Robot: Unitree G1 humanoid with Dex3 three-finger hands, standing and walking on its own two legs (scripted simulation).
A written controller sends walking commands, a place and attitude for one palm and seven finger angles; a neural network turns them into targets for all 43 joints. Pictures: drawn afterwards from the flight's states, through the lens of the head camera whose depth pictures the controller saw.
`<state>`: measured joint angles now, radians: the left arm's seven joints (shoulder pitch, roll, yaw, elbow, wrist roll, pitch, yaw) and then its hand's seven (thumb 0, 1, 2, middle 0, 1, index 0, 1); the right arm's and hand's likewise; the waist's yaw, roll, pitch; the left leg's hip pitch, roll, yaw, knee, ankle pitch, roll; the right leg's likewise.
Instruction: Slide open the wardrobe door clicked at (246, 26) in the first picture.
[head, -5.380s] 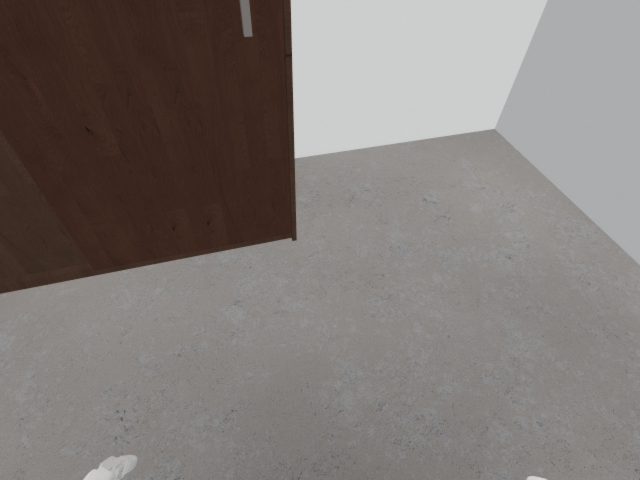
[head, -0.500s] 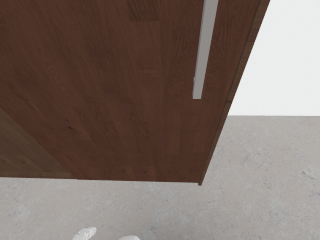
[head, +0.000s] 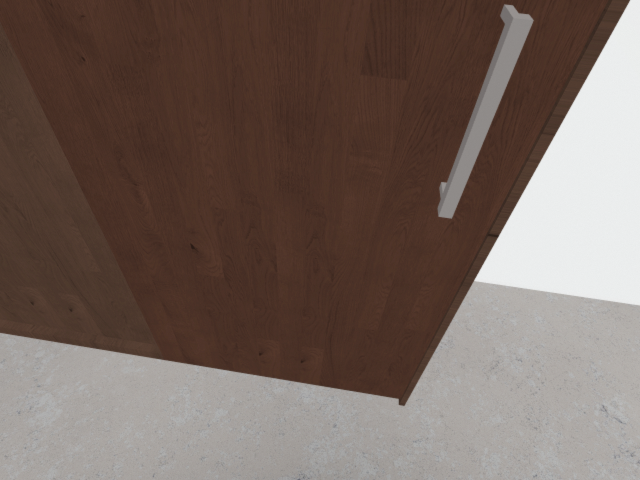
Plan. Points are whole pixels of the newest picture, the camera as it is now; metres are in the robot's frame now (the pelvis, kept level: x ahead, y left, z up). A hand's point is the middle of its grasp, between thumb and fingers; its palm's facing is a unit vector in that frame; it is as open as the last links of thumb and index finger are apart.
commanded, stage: come to a stop and stand still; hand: right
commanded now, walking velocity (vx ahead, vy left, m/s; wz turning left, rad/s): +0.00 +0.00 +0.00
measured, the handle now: (472, 125) +0.51 -0.15 +0.23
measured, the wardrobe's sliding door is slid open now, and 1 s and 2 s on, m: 0.00 0.00 0.00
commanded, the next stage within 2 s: look again from close up in 0.84 s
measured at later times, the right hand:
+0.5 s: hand out of the picture -0.02 -0.14 -0.18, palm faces +0.06 +0.99 -0.14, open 7.4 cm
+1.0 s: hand out of the picture +0.02 -0.17 -0.18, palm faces +0.01 +0.98 -0.19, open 7.4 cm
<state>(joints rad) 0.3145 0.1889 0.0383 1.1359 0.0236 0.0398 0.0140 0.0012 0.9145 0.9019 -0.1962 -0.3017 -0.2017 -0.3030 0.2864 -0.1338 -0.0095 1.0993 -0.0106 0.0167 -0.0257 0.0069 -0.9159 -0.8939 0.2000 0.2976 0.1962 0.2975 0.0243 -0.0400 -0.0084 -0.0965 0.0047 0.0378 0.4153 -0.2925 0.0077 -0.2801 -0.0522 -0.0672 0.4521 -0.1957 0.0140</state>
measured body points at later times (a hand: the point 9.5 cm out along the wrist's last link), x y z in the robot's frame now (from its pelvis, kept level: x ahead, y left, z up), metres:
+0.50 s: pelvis +0.02 +0.01 +0.00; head +0.03 +0.01 +0.45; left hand -0.01 +0.21 -0.17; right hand -0.02 -0.19 -0.17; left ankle -0.04 +0.11 -0.74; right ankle +0.06 -0.13 -0.74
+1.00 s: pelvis +0.03 -0.01 +0.00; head +0.05 -0.01 +0.45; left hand +0.04 +0.22 -0.16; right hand +0.02 -0.22 -0.16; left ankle -0.04 +0.11 -0.74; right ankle +0.06 -0.13 -0.74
